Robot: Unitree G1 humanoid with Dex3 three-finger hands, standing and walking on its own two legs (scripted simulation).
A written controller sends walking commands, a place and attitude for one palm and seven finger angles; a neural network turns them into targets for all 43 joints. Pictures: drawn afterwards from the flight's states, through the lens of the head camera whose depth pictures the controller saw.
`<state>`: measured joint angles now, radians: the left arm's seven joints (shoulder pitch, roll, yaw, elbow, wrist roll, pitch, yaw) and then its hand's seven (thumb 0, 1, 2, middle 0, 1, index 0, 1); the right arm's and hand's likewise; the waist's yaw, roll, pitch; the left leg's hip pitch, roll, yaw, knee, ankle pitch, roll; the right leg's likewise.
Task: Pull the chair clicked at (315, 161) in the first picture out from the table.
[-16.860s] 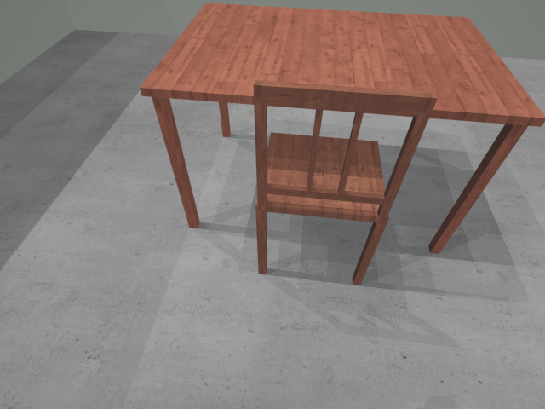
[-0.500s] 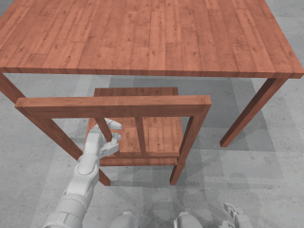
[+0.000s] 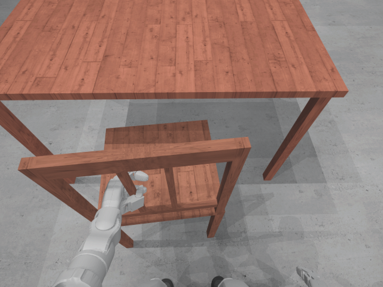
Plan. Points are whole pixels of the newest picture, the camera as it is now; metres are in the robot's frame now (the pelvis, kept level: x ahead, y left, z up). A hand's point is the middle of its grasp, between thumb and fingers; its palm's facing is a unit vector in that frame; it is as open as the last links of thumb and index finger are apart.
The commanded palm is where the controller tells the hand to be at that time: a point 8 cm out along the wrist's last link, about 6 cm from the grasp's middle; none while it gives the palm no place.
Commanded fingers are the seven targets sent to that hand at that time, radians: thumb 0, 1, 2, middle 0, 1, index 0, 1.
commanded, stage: step backward, pulling the chair out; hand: left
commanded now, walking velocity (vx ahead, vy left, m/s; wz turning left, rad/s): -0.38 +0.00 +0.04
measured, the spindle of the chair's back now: (133, 193) +0.34 +0.15 -0.10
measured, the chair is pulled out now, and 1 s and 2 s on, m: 0.12 0.20 0.42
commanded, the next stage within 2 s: none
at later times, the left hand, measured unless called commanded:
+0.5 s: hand (136, 214) +0.27 +0.13 -0.08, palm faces +0.00 -0.98 -0.20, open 5.1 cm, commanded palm +0.25 +0.19 -0.07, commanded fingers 0.00 0.90 0.90 -0.50 -1.45 -0.50 -1.45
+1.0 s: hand (136, 234) +0.23 +0.13 -0.07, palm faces +0.00 -0.98 -0.20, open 5.1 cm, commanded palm +0.21 +0.18 -0.07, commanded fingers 0.00 0.90 0.90 -0.50 -1.45 -0.50 -1.45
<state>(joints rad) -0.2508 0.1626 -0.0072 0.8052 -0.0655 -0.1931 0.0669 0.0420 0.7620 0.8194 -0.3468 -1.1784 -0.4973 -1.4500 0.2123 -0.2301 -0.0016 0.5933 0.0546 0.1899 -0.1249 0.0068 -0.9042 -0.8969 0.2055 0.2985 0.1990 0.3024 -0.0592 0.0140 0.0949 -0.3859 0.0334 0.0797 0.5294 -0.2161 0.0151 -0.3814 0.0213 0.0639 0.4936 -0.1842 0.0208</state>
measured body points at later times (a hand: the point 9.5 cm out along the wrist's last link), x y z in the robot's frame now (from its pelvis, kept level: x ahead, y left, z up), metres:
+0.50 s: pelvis -0.05 +0.00 -0.01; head +0.01 -0.02 +0.43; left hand +0.27 +0.18 -0.06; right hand +0.06 -0.25 -0.14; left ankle +0.03 +0.11 -0.73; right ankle +0.03 -0.14 -0.73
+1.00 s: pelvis -0.09 -0.01 -0.01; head -0.01 -0.02 +0.43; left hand +0.23 +0.18 -0.06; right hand +0.02 -0.26 -0.14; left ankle -0.09 +0.15 -0.72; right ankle +0.01 -0.13 -0.73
